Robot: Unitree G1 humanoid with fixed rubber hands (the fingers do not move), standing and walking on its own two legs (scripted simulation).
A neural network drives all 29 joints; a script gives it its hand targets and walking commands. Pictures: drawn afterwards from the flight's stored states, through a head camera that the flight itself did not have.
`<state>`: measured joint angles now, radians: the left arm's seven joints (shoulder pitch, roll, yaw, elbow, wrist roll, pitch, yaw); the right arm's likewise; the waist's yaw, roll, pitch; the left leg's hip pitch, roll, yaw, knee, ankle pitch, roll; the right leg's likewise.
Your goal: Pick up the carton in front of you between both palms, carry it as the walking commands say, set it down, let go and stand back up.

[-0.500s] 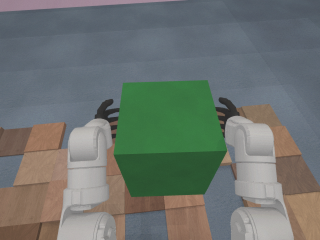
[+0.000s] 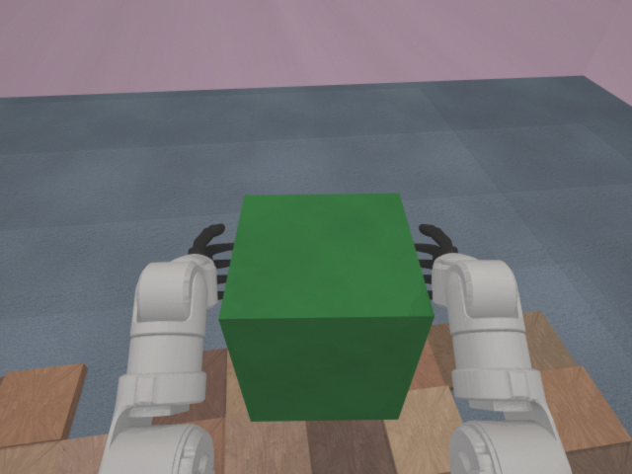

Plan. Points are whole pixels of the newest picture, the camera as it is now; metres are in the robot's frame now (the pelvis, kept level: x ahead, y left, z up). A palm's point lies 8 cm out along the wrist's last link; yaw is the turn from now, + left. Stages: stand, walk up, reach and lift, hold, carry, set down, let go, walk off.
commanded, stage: carry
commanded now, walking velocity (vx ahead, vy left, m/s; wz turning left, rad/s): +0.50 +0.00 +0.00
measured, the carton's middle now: (323, 310) +0.35 +0.00 +0.03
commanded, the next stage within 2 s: none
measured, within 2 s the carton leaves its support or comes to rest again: neither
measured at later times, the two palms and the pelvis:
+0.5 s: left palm (248, 121) +0.67 +0.12 +0.15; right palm (413, 117) +0.69 -0.18 +0.14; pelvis +0.31 -0.05 +0.00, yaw +1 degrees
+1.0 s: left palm (258, 73) +0.97 +0.12 +0.11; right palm (384, 78) +0.95 -0.17 +0.11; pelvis +0.61 -0.01 +0.02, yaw +0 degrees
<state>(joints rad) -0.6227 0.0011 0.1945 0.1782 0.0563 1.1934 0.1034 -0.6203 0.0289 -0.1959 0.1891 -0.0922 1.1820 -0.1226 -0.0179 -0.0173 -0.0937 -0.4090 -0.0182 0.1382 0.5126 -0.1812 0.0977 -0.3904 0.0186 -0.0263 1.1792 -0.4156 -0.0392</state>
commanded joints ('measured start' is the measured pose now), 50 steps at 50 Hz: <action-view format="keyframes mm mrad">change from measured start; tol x16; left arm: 1 -721 -1146 -620 -114 -410 -30 -221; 19 -764 -899 -595 -247 -397 76 -167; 31 -842 -1165 -609 -154 -461 50 -261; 50 -727 -1129 -626 -230 -395 -33 -187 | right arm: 1 -769 1110 621 -163 485 -30 268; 15 -816 980 656 -342 530 38 229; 44 -649 1085 590 -48 423 -18 236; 50 -856 1167 691 -291 559 -40 251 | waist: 1 -28 76 -361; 16 36 185 -391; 19 76 -284 -619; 28 63 -44 -438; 40 42 -169 -324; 44 -72 338 -572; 50 -21 86 -415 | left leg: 1 504 319 -430 -166 193 126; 6 473 277 -310 -195 185 129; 16 468 170 -46 131 832 -20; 17 348 138 -12 311 698 -52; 19 -176 -77 -104 798 -319 -97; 21 -337 -7 -192 952 -280 -50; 35 -358 51 -31 333 11 -72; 41 151 -57 86 -19 184 -13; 44 734 356 -706 -100 168 223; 50 398 276 -402 -131 46 133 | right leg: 1 -348 -79 37 54 42 8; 13 -306 -31 -119 -481 304 -1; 17 315 25 -175 -722 434 -41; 19 780 -422 575 -742 562 -226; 28 533 -301 275 -789 497 -191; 38 471 -190 15 -790 820 -117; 41 399 -155 -97 -508 1008 -41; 44 -286 82 -1 163 -87 19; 50 -273 -70 52 -81 31 3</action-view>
